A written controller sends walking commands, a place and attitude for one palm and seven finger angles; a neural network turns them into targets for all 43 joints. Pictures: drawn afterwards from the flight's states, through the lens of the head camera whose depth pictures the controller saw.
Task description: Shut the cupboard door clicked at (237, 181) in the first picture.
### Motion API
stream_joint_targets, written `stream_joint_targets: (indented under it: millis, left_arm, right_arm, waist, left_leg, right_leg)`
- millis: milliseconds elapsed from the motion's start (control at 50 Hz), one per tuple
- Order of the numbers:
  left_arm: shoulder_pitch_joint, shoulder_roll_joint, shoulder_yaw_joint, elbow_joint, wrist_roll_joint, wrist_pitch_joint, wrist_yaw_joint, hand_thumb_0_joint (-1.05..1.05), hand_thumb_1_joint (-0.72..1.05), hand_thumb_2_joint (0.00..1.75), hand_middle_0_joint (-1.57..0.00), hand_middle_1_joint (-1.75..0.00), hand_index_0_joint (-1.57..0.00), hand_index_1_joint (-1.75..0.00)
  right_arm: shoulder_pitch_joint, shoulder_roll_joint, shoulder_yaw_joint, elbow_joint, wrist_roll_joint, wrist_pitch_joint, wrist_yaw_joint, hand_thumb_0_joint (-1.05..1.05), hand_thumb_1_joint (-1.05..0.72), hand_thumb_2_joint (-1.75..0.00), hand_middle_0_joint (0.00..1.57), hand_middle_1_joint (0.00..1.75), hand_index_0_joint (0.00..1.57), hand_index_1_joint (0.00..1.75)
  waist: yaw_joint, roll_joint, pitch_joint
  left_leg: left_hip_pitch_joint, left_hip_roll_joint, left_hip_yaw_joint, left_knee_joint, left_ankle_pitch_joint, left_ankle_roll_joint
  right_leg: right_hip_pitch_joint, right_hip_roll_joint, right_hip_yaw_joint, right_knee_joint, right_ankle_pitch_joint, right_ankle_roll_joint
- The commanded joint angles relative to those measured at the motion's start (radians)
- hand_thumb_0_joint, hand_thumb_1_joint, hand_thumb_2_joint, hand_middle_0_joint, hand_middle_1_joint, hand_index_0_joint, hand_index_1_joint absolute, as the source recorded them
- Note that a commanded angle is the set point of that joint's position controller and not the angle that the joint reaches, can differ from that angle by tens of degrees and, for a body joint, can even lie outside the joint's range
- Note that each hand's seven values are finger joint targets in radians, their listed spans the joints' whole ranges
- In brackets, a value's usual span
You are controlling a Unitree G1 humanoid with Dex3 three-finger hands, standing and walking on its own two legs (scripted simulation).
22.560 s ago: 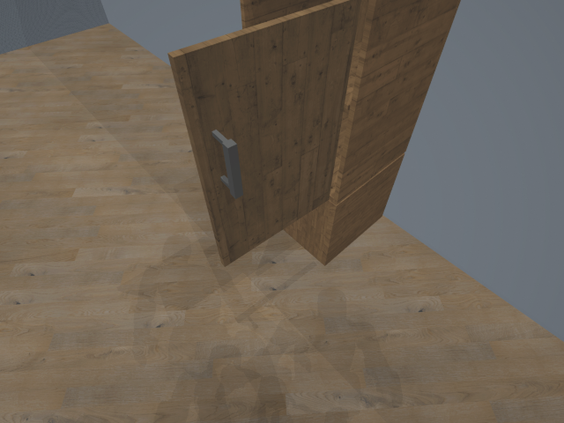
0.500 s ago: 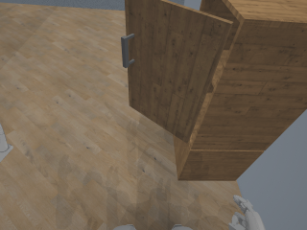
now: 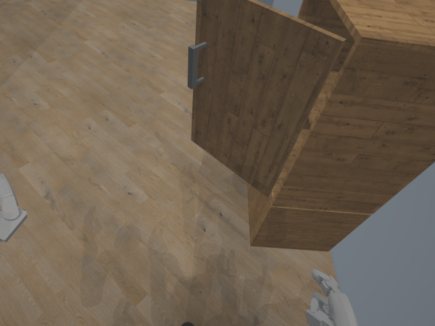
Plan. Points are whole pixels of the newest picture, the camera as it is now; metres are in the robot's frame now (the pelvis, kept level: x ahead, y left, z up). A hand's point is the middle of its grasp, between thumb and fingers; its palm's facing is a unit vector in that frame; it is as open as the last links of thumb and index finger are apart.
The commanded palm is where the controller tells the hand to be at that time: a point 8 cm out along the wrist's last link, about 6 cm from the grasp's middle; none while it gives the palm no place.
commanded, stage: step back with the hand held close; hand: left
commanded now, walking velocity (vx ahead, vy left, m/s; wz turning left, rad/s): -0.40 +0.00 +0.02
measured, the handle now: (197, 65) +0.80 +0.16 +0.03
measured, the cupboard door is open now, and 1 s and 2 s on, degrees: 50 50 50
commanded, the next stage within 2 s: stop stepping back and stand still in 0.10 s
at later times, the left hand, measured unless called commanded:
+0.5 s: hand out of the picture +0.06 +0.24 +0.16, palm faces +0.56 -0.78 -0.30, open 7.5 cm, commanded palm -0.02 +0.28 +0.18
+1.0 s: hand out of the picture +0.01 +0.27 +0.16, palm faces +0.54 -0.77 -0.34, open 7.5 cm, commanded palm none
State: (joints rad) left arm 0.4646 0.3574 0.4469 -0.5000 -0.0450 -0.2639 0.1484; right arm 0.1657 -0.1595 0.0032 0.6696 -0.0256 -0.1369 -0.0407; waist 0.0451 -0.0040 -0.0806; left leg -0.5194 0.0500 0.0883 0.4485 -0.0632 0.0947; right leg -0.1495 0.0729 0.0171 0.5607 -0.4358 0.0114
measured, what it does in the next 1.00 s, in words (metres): walks backwards: right foot, then left foot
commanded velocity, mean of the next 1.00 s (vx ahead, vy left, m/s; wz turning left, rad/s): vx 0.07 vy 0.00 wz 0.01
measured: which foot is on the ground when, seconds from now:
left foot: down 0.00-0.22, up 0.24-0.50, down 0.52-1.00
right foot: up 0.00-0.16, down 0.18-1.00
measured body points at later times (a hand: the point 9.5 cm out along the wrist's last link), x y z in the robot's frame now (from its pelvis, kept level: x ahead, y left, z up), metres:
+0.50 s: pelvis -0.14 -0.03 +0.00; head -0.18 -0.03 +0.44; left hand +0.02 +0.28 +0.18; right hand -0.03 -0.32 -0.10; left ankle -0.17 +0.12 -0.73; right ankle -0.19 -0.13 -0.74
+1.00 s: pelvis -0.18 -0.01 -0.02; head -0.21 +0.01 +0.43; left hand -0.03 +0.30 +0.18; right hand -0.02 -0.25 -0.10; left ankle -0.17 +0.11 -0.74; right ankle -0.19 -0.13 -0.74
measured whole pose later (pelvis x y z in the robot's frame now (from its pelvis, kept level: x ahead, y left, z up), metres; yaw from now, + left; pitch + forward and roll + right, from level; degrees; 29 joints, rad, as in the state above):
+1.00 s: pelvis -0.18 -0.01 -0.02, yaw +2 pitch -2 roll +0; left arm 0.49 0.36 0.39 -0.46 -0.03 -0.16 0.18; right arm 0.26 -0.20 0.02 0.68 0.00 -0.07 -0.07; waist 0.02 -0.04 -0.05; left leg -0.29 0.03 0.04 0.66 -0.32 0.01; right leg -0.24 -0.03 -0.05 0.65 -0.38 0.00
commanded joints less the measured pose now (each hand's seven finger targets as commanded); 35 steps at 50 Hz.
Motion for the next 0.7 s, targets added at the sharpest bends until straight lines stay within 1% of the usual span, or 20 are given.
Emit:
stream_joint_targets:
  millis: [0, 60, 120, 140, 160, 180, 200, 220, 240, 280, 320, 380, 440, 480, 500, 520, 540, 580, 640, 680]
  left_arm:
    - [-0.034, 0.236, 0.069, -0.311, -0.01, -0.06, -0.01, 0.0, 0.9, 0.9, -0.2, -0.3, -0.2, -0.3]
    - [0.091, 0.291, 0.155, -0.37, -0.039, -0.038, -0.027, 0.0, 0.9, 0.9, -0.2, -0.3, -0.2, -0.3]
    - [0.222, 0.359, 0.266, -0.361, -0.07, -0.013, -0.038, 0.0, 0.9, 0.9, -0.2, -0.3, -0.2, -0.3]
    - [0.23, 0.344, 0.261, -0.355, -0.088, -0.008, -0.045, 0.0, 0.9, 0.9, -0.2, -0.3, -0.2, -0.3]
    - [0.224, 0.365, 0.274, -0.344, -0.09, -0.007, -0.044, 0.0, 0.9, 0.9, -0.2, -0.3, -0.2, -0.3]
    - [0.226, 0.343, 0.235, -0.294, -0.087, -0.001, -0.039, 0.0, 0.9, 0.9, -0.2, -0.3, -0.2, -0.3]
    - [0.268, 0.336, 0.229, -0.235, -0.061, 0.019, -0.025, 0.0, 0.9, 0.9, -0.2, -0.3, -0.2, -0.3]
    - [0.249, 0.364, 0.275, -0.197, -0.054, 0.039, -0.001, 0.0, 0.9, 0.9, -0.2, -0.3, -0.2, -0.3]
    - [0.207, 0.295, 0.189, -0.181, -0.049, 0.065, 0.011, 0.0, 0.9, 0.9, -0.2, -0.3, -0.2, -0.3]
    - [-0.02, 0.271, 0.101, -0.136, -0.012, 0.072, 0.039, 0.0, 0.9, 0.9, -0.2, -0.3, -0.2, -0.3]
    - [-0.238, 0.242, 0.008, -0.073, 0.012, 0.077, 0.049, 0.0, 0.9, 0.9, -0.2, -0.3, -0.2, -0.3]
    - [-0.206, 0.203, -0.045, -0.049, 0.032, 0.076, 0.053, 0.0, 0.9, 0.9, -0.2, -0.3, -0.2, -0.3]
    - [-0.112, 0.252, 0.033, -0.176, 0.03, 0.055, 0.061, 0.0, 0.9, 0.9, -0.2, -0.3, -0.2, -0.3]
    - [-0.023, 0.277, 0.101, -0.239, 0.014, 0.034, 0.066, 0.0, 0.9, 0.9, -0.2, -0.3, -0.2, -0.3]
    - [0.009, 0.287, 0.122, -0.274, 0.005, 0.022, 0.063, 0.0, 0.9, 0.9, -0.2, -0.3, -0.2, -0.3]
    - [0.072, 0.297, 0.141, -0.236, 0.003, 0.023, 0.057, 0.0, 0.9, 0.9, -0.2, -0.3, -0.2, -0.3]
    - [0.077, 0.281, 0.134, -0.258, 0.002, 0.021, 0.051, 0.0, 0.9, 0.9, -0.2, -0.3, -0.2, -0.3]
    - [0.016, 0.262, 0.114, -0.241, 0.001, 0.025, 0.045, 0.0, 0.9, 0.9, -0.2, -0.3, -0.2, -0.3]
    - [-0.007, 0.226, 0.094, -0.153, -0.003, 0.037, 0.048, 0.0, 0.9, 0.9, -0.2, -0.3, -0.2, -0.3]
    - [0.003, 0.204, 0.07, -0.106, -0.004, 0.053, 0.047, 0.0, 0.9, 0.9, -0.2, -0.3, -0.2, -0.3]
  right_arm:
    - [-0.036, -0.174, -0.076, -0.122, 0.007, -0.064, 0.001, 0.0, -0.9, -0.9, 0.2, 0.3, 0.2, 0.3]
    - [-0.075, -0.159, -0.064, -0.178, 0.006, -0.049, 0.013, 0.0, -0.9, -0.9, 0.2, 0.3, 0.2, 0.3]
    - [-0.128, -0.156, -0.047, -0.24, 0.002, -0.007, 0.014, 0.0, -0.9, -0.9, 0.2, 0.3, 0.2, 0.3]
    - [-0.146, -0.151, -0.039, -0.265, 0.011, 0.018, 0.011, 0.0, -0.9, -0.9, 0.2, 0.3, 0.2, 0.3]
    - [-0.142, -0.153, -0.038, -0.274, 0.02, 0.043, 0.005, 0.0, -0.9, -0.9, 0.2, 0.3, 0.2, 0.3]
    - [-0.12, -0.139, -0.041, -0.269, 0.044, 0.055, -0.004, 0.0, -0.9, -0.9, 0.2, 0.3, 0.2, 0.3]
    - [-0.098, -0.157, -0.057, -0.264, 0.036, 0.057, -0.014, 0.0, -0.9, -0.9, 0.2, 0.3, 0.2, 0.3]
    - [-0.086, -0.167, -0.061, -0.235, 0.026, 0.065, -0.02, 0.0, -0.9, -0.9, 0.2, 0.3, 0.2, 0.3]
    - [-0.047, -0.131, -0.033, -0.211, 0.024, 0.084, -0.028, 0.0, -0.9, -0.9, 0.2, 0.3, 0.2, 0.3]
    - [-0.04, -0.15, -0.016, -0.194, 0.018, 0.074, -0.043, 0.0, -0.9, -0.9, 0.2, 0.3, 0.2, 0.3]
    - [-0.049, -0.182, -0.035, -0.166, 0.024, 0.047, -0.061, 0.0, -0.9, -0.9, 0.2, 0.3, 0.2, 0.3]
    - [-0.05, -0.182, -0.045, -0.173, 0.024, 0.017, -0.075, 0.0, -0.9, -0.9, 0.2, 0.3, 0.2, 0.3]
    - [-0.041, -0.174, -0.05, -0.178, 0.026, 0.004, -0.068, 0.0, -0.9, -0.9, 0.2, 0.3, 0.2, 0.3]
    - [-0.02, -0.171, -0.056, -0.187, 0.031, -0.001, -0.068, 0.0, -0.9, -0.9, 0.2, 0.3, 0.2, 0.3]
    - [-0.008, -0.183, -0.062, -0.199, 0.036, -0.004, -0.066, 0.0, -0.9, -0.9, 0.2, 0.3, 0.2, 0.3]
    - [0.014, -0.19, -0.072, -0.205, 0.04, -0.005, -0.062, 0.0, -0.9, -0.9, 0.2, 0.3, 0.2, 0.3]
    - [0.021, -0.161, -0.053, -0.201, 0.034, -0.003, -0.054, 0.0, -0.9, -0.9, 0.2, 0.3, 0.2, 0.3]
    - [-0.001, -0.169, -0.046, -0.186, 0.033, -0.012, -0.046, 0.0, -0.9, -0.9, 0.2, 0.3, 0.2, 0.3]
    - [-0.003, -0.181, -0.045, -0.175, 0.037, -0.023, -0.047, 0.0, -0.9, -0.9, 0.2, 0.3, 0.2, 0.3]
    - [-0.016, -0.177, -0.038, -0.181, 0.039, -0.017, -0.044, 0.0, -0.9, -0.9, 0.2, 0.3, 0.2, 0.3]
  waist:
    - [-0.034, 0.228, -0.376]
    - [-0.023, 0.252, -0.434]
    - [-0.007, 0.258, -0.365]
    - [-0.014, 0.217, -0.295]
    - [-0.034, 0.118, -0.215]
    - [-0.047, -0.096, -0.144]
    - [-0.028, -0.22, -0.057]
    - [-0.037, -0.164, -0.025]
    - [-0.067, -0.078, 0.016]
    - [-0.088, 0.02, 0.07]
    - [-0.087, -0.054, 0.14]
    - [-0.042, -0.106, 0.156]
    - [-0.037, -0.133, 0.077]
    - [-0.05, -0.04, -0.027]
    - [-0.051, 0.035, -0.102]
    - [-0.05, 0.082, -0.142]
    - [-0.065, 0.177, -0.137]
    - [-0.062, 0.201, -0.034]
    - [-0.069, 0.12, 0.035]
    - [-0.068, 0.118, 0.061]
  left_leg:
    - [0.801, 0.196, -0.218, -0.035, 0.771, -0.042]
    - [0.752, 0.195, -0.191, -0.067, 0.662, -0.037]
    - [0.414, 0.179, -0.158, -0.17, 0.189, -0.078]
    - [0.301, 0.148, -0.122, -0.153, -0.028, -0.1]
    - [0.234, 0.078, -0.058, -0.053, -0.258, -0.129]
    - [0.29, -0.017, -0.016, 0.229, -0.302, -0.158]
    - [0.186, -0.076, -0.082, 0.498, -0.341, -0.153]
    - [0.074, -0.056, -0.149, 0.663, -0.403, -0.141]
    - [-0.041, -0.014, -0.203, 0.687, -0.371, -0.13]
    - [-0.038, 0.02, -0.136, 0.599, -0.3, -0.124]
    - [0.028, 0.015, -0.1, 0.515, -0.293, -0.112]
    - [0.039, -0.021, -0.033, 0.336, -0.315, -0.085]
    - [0.11, -0.027, -0.009, 0.105, -0.273, -0.072]
    - [0.259, -0.015, -0.027, -0.058, -0.048, -0.066]
    - [0.349, 0.045, -0.074, -0.048, 0.172, -0.055]
    - [0.456, 0.094, -0.103, 0.022, 0.39, -0.048]
    - [0.459, 0.102, -0.11, 0.034, 0.474, -0.036]
    - [0.3, 0.134, -0.126, -0.044, 0.182, -0.045]
    - [0.149, 0.119, -0.116, -0.08, -0.256, -0.044]
    - [0.088, 0.101, -0.107, -0.1, -0.534, -0.047]
  right_leg:
    - [-0.256, 0.015, -0.024, -0.077, 0.016, 0.021]
    - [-0.187, 0.023, -0.05, -0.045, -0.006, 0.017]
    - [0.025, 0.014, -0.097, -0.166, 0.067, -0.013]
    - [0.06, -0.016, -0.089, -0.245, 0.125, -0.024]
    - [-0.012, -0.098, -0.031, -0.306, 0.132, -0.05]
    - [-0.287, -0.281, 0.12, -0.396, 0.016, -0.085]
    - [-0.423, -0.436, 0.319, -0.422, 0.024, -0.158]
    - [-0.454, -0.487, 0.354, -0.38, 0.094, -0.216]
    - [-0.364, -0.469, 0.262, -0.321, 0.142, -0.231]
    - [-0.288, -0.382, 0.148, -0.292, 0.232, -0.162]
    - [-0.306, -0.36, 0.101, -0.311, 0.149, -0.123]
    - [-0.173, -0.34, 0.134, -0.29, 0.228, -0.124]
    - [-0.032, -0.331, 0.115, -0.213, 0.405, -0.121]
    - [0.044, -0.228, 0.021, -0.06, 0.556, -0.056]
    - [0.048, -0.161, -0.03, 0.031, 0.574, -0.016]
    - [-0.032, -0.118, -0.06, 0.078, 0.549, -0.003]
    - [-0.083, -0.098, -0.093, 0.074, 0.443, 0.005]
    - [-0.063, -0.067, -0.11, -0.001, 0.175, 0.005]
    - [-0.009, -0.064, -0.085, -0.06, 0.157, -0.015]
    - [-0.028, -0.067, -0.057, -0.071, 0.042, -0.028]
